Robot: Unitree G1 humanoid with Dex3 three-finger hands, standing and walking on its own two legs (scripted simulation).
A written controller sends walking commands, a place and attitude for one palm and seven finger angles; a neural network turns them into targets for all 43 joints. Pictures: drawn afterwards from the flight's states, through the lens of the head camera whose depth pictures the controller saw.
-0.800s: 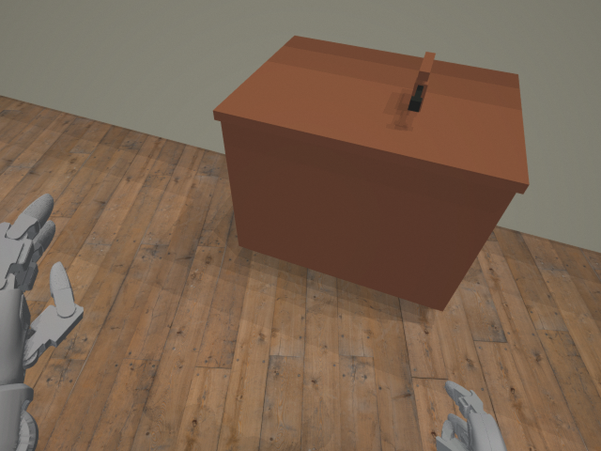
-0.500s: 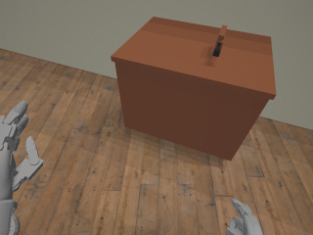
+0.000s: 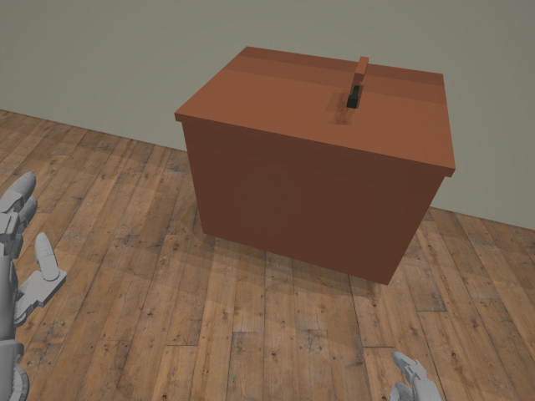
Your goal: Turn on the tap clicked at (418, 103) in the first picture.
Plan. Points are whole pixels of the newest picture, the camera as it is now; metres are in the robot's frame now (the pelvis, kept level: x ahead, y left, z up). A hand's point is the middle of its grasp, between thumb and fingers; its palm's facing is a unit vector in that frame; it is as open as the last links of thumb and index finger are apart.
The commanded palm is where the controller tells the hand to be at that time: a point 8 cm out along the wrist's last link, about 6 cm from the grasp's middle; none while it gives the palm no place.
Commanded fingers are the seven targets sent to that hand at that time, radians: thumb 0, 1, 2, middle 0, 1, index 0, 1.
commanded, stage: walk to a spot facing it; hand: left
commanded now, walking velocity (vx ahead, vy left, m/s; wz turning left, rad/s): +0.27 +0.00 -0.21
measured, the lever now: (352, 101) +0.92 -0.19 +0.02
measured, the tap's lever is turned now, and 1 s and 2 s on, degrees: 0 0 0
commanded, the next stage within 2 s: turn to face it in 0.12 s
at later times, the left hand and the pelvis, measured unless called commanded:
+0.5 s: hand (155, 186) +0.34 +0.18 +0.18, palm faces +0.25 -0.87 -0.44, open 7.4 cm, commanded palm +0.29 +0.23 +0.19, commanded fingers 0.00 0.90 0.90 -0.20 -0.30 -0.20 -0.30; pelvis +0.08 -0.02 +0.01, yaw -10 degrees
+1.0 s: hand (247, 170) +0.38 +0.06 +0.19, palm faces +0.03 -0.88 -0.47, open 7.4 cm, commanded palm +0.35 +0.12 +0.19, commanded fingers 0.00 0.90 0.90 -0.20 -0.30 -0.20 -0.30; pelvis +0.09 -0.07 +0.01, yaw -25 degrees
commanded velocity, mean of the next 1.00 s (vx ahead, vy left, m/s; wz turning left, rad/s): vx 0.04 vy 0.00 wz -0.45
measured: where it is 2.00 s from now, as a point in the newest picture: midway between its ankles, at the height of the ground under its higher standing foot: outside the picture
